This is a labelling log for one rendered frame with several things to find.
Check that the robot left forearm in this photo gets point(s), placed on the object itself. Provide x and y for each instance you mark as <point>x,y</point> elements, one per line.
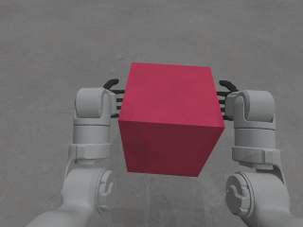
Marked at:
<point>93,109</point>

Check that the left robot hand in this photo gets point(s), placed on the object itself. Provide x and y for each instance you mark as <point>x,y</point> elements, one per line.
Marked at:
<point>107,86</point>

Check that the right robot hand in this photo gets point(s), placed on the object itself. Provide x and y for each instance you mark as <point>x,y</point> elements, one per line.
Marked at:
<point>232,88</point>

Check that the robot left upper arm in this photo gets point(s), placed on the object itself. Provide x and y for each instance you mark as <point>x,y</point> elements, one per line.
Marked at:
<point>87,193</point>

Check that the carton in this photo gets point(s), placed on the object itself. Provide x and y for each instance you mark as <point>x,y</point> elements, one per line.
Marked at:
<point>170,119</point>

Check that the robot right forearm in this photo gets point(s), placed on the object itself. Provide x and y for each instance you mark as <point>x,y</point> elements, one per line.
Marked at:
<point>254,115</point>

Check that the robot right upper arm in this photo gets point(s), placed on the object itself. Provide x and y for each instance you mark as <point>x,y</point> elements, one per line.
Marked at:
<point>260,200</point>

